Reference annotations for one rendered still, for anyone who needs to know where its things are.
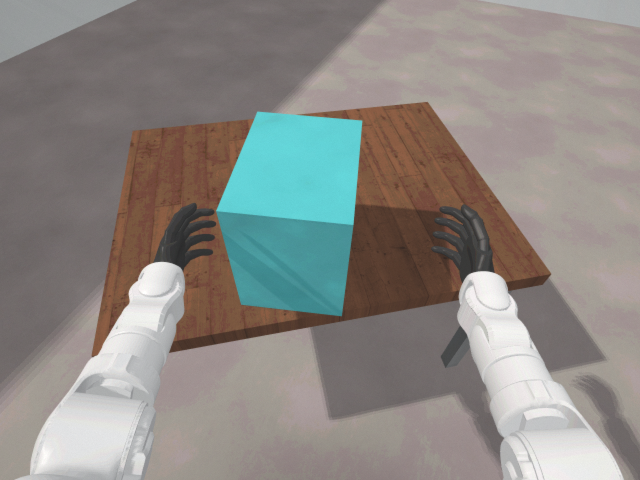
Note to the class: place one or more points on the left robot forearm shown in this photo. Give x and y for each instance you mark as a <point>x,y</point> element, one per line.
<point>132,356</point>

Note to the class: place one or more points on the robot right upper arm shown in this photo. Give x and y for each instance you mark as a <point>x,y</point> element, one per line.
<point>555,454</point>

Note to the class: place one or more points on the robot right hand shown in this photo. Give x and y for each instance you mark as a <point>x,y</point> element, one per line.
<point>474,252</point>

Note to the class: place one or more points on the robot left hand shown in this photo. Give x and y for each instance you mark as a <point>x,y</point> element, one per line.
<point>176,241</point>

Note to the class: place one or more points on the robot left upper arm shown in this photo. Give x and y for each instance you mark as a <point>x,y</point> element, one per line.
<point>96,437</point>

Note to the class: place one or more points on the carton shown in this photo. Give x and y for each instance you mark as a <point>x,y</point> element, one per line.
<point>287,212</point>

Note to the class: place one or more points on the right robot forearm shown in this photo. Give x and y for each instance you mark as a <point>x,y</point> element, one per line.
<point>522,392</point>

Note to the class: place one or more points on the table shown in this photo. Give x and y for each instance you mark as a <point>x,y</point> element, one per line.
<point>409,166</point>

